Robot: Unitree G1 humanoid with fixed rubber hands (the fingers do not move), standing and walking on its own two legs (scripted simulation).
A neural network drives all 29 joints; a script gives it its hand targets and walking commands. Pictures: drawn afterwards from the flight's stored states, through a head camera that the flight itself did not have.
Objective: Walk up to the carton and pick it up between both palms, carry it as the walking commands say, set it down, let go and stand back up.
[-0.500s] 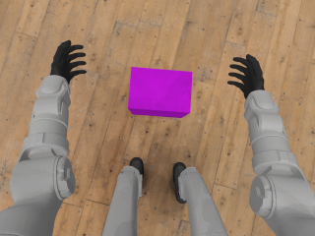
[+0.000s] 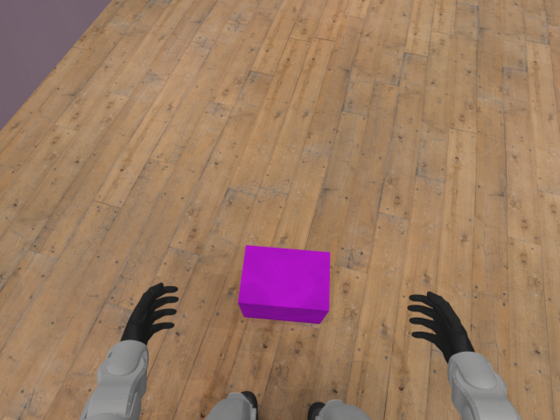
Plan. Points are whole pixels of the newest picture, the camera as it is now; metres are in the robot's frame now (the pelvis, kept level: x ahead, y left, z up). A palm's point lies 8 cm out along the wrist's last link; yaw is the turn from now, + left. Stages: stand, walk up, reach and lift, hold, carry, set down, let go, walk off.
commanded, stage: let go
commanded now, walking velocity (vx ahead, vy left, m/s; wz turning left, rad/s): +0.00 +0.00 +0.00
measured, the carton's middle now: (284, 286) +0.46 -0.01 -0.65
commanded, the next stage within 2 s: stand in 0.60 s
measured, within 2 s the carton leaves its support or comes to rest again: neither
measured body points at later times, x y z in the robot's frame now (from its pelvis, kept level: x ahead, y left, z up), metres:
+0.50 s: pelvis +0.01 +0.00 +0.02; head +0.02 +0.00 +0.47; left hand +0.19 +0.22 -0.06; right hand +0.19 -0.24 -0.05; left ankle +0.01 +0.12 -0.72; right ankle -0.02 -0.11 -0.72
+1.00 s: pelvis +0.03 +0.00 +0.02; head +0.03 +0.01 +0.47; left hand +0.15 +0.30 -0.08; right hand +0.17 -0.29 -0.08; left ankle +0.01 +0.12 -0.72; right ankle -0.02 -0.11 -0.72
